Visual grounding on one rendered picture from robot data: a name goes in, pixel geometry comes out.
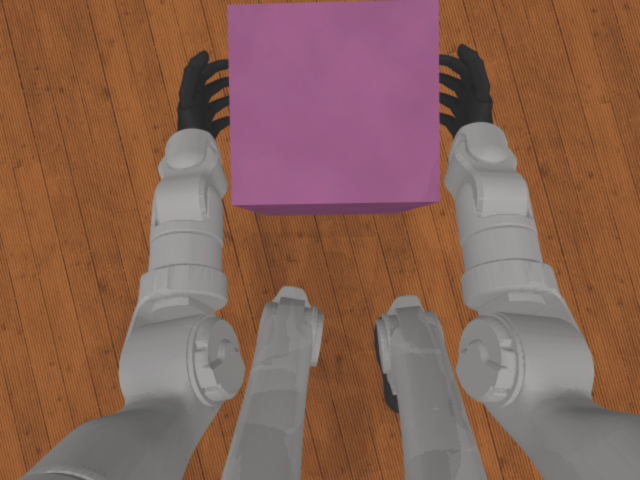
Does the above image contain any left robot hand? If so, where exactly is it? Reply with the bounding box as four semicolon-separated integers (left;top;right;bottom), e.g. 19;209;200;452
177;50;230;139

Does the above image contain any right robot shin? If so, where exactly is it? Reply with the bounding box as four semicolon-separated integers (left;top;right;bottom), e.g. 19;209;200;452
386;295;445;395

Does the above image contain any robot right forearm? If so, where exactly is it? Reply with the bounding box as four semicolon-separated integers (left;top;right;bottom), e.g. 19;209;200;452
444;122;594;382

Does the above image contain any robot left upper arm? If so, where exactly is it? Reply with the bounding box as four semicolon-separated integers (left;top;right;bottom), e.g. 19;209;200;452
17;314;245;480

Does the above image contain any carton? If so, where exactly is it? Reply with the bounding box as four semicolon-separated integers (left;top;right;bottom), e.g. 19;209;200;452
227;0;440;216

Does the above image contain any right robot hand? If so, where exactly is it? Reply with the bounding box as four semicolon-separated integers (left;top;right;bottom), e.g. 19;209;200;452
439;44;493;139

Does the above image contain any robot left forearm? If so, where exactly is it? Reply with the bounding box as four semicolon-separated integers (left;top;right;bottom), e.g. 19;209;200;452
119;128;228;396

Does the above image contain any robot right upper arm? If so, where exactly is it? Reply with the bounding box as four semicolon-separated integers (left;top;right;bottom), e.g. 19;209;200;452
456;312;640;480

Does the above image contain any robot right thigh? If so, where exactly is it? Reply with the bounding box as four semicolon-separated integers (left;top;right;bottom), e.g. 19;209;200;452
376;306;488;480

